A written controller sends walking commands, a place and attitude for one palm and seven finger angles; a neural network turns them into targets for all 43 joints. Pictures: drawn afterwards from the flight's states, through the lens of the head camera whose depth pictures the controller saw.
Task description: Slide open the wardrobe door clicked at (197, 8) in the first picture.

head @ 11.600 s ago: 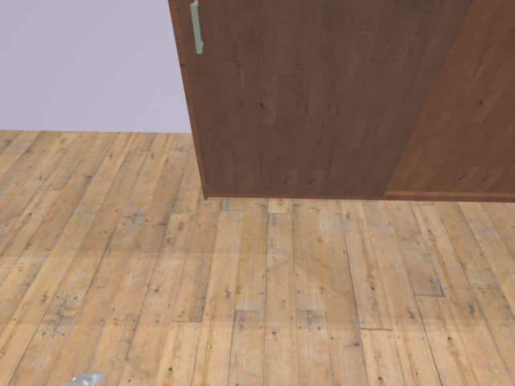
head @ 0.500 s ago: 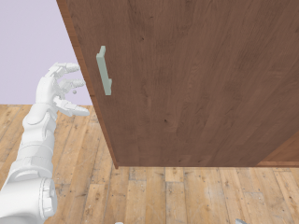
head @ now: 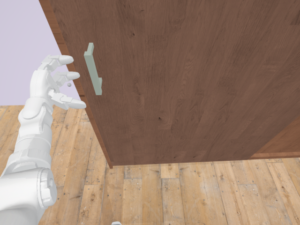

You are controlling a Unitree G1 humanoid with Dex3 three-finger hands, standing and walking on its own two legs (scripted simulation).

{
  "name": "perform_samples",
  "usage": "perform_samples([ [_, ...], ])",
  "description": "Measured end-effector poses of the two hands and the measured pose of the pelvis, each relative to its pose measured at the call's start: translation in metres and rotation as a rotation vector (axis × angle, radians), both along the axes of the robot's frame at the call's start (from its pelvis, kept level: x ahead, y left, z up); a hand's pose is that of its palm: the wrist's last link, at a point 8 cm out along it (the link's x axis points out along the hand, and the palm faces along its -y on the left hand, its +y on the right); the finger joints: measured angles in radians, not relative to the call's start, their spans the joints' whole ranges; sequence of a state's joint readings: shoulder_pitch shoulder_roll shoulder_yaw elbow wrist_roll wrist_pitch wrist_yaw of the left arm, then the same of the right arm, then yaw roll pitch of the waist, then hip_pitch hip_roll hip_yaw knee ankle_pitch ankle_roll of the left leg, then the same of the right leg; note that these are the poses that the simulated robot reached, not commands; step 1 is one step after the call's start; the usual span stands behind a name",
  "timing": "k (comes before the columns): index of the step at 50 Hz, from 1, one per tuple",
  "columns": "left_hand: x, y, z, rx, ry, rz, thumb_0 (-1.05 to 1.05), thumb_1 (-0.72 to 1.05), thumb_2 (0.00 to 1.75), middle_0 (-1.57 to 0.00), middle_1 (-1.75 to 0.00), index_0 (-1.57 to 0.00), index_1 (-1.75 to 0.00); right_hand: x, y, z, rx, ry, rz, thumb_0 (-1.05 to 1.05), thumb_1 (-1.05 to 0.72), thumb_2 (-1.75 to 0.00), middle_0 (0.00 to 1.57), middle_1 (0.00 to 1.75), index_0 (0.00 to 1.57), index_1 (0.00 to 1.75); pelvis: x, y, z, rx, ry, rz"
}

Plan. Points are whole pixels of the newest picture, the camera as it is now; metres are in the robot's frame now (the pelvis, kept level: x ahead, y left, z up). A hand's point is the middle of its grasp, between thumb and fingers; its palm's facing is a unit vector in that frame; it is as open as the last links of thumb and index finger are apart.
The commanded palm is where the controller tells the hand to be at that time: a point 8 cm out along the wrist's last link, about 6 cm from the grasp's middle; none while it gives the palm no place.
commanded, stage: move the hooked fingers beside the handle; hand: left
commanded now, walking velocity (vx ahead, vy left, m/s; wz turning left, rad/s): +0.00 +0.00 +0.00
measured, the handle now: (95, 70) +0.51 +0.15 +0.13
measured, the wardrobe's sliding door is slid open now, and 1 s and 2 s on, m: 0.00 0.00 0.00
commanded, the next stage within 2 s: feel for the door with the fingertips in 0.56 s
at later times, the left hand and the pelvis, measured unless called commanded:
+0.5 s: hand (72, 87) +0.44 +0.20 +0.13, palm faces +0.05 -1.00 +0.01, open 14.0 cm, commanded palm +0.41 +0.25 +0.13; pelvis -0.01 +0.00 +0.00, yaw +1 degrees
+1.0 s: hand (87, 85) +0.45 +0.16 +0.12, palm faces +0.02 -1.00 +0.01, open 14.0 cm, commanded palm +0.42 +0.21 +0.13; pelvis +0.00 +0.00 +0.00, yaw +0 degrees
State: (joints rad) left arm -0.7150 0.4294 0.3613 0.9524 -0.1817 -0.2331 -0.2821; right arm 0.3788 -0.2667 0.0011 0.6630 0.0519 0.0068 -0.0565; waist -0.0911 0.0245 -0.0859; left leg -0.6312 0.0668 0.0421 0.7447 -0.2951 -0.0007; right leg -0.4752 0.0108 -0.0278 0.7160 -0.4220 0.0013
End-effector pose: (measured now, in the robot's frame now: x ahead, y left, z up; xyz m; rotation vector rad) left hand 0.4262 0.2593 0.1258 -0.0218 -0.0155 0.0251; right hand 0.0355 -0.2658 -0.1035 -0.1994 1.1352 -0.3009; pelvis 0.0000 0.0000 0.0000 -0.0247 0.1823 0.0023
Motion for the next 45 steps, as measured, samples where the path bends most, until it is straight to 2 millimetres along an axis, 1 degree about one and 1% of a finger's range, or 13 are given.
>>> perform_samples([
  [6,-0.007,0.001,0.000,0.011,0.001,0.011,-0.01,-0.50,0.30,-0.29,-1.20,-0.30,-1.19,0.010,0.005,0.000,0.011,-0.024,0.015,0.00,-0.91,-0.90,0.20,0.30,0.20,0.30,0.000,0.001,0.000,-0.002,-0.010,0.006],
  [14,-0.011,-0.007,0.004,0.009,0.002,0.007,-0.01,-0.50,0.30,-0.30,-1.20,-0.30,-1.20,0.029,0.009,0.001,0.018,-0.077,0.053,0.00,-0.91,-0.90,0.20,0.30,0.20,0.30,-0.003,0.001,0.000,-0.002,-0.021,0.017],
  [20,-0.014,-0.014,0.005,0.011,-0.010,0.007,-0.01,-0.50,0.30,-0.30,-1.20,-0.30,-1.20,0.034,0.008,0.001,0.020,-0.103,0.068,0.00,-0.91,-0.90,0.20,0.30,0.20,0.30,-0.006,0.000,-0.001,0.000,-0.025,0.017],
  [26,-0.011,-0.009,0.001,0.012,0.015,0.025,-0.01,-0.50,0.30,-0.30,-1.20,-0.30,-1.20,0.027,0.004,0.001,0.008,-0.089,0.063,0.00,-0.91,-0.90,0.20,0.30,0.20,0.30,-0.009,-0.003,-0.002,0.000,-0.022,0.019],
  [30,-0.009,-0.004,0.003,0.018,0.001,0.027,-0.01,-0.50,0.30,-0.30,-1.20,-0.30,-1.20,0.016,-0.001,0.000,-0.002,-0.059,0.048,0.00,-0.91,-0.90,0.20,0.30,0.20,0.30,-0.010,-0.005,-0.002,-0.002,-0.017,0.020],
  [34,-0.006,-0.005,0.004,0.016,-0.002,0.011,-0.01,-0.50,0.30,-0.29,-1.20,-0.30,-1.20,0.005,-0.005,-0.002,-0.009,-0.018,0.036,0.00,-0.91,-0.90,0.20,0.30,0.20,0.30,-0.010,-0.005,-0.002,-0.004,-0.010,0.021],
  [40,-0.001,-0.018,0.000,0.009,0.005,-0.010,-0.01,-0.50,0.30,-0.29,-1.20,-0.30,-1.20,-0.006,-0.006,-0.004,-0.006,0.014,0.019,0.00,-0.91,-0.90,0.20,0.30,0.20,0.30,-0.008,-0.004,-0.003,-0.003,-0.002,0.020],
  [45,0.001,-0.033,-0.002,0.000,-0.003,-0.013,-0.01,-0.50,0.30,-0.29,-1.20,-0.30,-1.20,-0.005,-0.003,-0.005,0.010,0.002,0.010,0.01,-0.91,-0.90,0.20,0.30,0.20,0.30,-0.006,-0.003,-0.002,0.000,-0.003,0.011],
])
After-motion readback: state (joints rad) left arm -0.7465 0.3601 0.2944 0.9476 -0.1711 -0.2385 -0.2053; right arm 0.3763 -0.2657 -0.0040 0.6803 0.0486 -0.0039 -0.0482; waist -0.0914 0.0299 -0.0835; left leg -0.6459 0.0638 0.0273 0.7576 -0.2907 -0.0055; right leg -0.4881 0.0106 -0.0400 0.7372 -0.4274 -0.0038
